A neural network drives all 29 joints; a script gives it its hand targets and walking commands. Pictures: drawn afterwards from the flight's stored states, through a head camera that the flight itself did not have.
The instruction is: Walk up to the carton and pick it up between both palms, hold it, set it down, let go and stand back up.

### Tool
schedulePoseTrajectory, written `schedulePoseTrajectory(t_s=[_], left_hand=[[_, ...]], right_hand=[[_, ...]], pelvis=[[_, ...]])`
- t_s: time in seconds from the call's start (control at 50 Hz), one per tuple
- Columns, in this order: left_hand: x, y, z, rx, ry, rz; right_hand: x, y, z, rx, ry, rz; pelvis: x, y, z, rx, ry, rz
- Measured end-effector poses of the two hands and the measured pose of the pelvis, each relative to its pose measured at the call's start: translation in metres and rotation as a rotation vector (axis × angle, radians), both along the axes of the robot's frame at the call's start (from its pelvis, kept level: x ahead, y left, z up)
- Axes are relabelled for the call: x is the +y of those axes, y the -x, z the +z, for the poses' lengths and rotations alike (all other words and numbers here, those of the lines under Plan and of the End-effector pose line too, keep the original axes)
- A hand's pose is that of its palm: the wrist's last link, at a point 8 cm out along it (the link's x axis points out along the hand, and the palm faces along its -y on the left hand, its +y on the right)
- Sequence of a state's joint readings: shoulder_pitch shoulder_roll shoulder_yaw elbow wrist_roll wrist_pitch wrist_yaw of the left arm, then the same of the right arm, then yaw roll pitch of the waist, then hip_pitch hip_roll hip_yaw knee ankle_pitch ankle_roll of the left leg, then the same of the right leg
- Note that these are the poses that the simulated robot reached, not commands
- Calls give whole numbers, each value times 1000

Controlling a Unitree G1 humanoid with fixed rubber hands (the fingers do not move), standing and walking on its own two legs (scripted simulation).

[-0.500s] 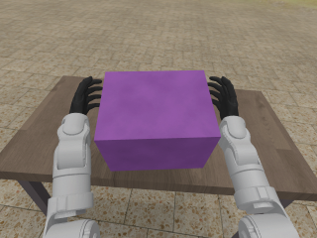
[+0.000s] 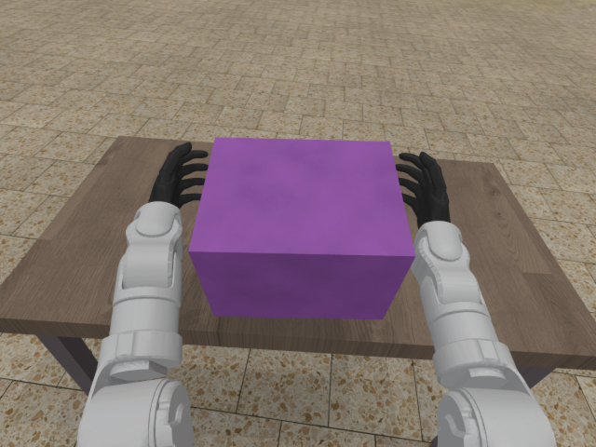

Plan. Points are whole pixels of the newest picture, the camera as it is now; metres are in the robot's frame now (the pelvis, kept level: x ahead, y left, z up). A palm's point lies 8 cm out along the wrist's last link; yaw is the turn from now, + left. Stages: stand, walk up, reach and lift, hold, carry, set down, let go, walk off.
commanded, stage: set down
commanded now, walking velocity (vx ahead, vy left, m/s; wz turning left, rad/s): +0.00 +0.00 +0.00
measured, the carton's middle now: (300, 230) +0.40 -0.04 +0.10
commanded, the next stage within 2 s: none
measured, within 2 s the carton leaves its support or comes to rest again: rests again in 2.00 s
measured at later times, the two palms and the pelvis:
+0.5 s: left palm (178, 204) +0.43 +0.13 +0.14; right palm (424, 217) +0.37 -0.21 +0.14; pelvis +0.01 +0.00 +0.00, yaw +0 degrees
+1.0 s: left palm (192, 204) +0.44 +0.12 +0.12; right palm (431, 223) +0.37 -0.22 +0.13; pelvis +0.01 +0.00 +0.00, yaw -1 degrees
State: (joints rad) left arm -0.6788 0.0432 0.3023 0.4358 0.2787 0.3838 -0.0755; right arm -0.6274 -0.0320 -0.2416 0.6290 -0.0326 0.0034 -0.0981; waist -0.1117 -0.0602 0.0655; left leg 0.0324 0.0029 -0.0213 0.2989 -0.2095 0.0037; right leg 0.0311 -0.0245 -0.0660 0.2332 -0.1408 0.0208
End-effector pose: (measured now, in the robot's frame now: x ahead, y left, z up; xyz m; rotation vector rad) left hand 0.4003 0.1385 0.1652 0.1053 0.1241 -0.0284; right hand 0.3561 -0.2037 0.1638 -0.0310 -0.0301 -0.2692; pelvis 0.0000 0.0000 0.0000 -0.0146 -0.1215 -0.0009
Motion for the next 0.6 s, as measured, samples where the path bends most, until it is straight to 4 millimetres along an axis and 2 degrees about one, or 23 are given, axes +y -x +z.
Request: schedulePoseTrajectory(t_s=[0.16, 0.6], left_hand=[[-7, -10, -11, 23, 0, -13], [-9, -30, -30, 77, -5, -40]], right_hand=[[-6, -5, -7, 20, -3, -13], [-7, -16, -26, 69, -32, -41]], pelvis=[[-2, -3, 0, 17, 0, -3], [0, -11, 0, 57, 2, -4]])
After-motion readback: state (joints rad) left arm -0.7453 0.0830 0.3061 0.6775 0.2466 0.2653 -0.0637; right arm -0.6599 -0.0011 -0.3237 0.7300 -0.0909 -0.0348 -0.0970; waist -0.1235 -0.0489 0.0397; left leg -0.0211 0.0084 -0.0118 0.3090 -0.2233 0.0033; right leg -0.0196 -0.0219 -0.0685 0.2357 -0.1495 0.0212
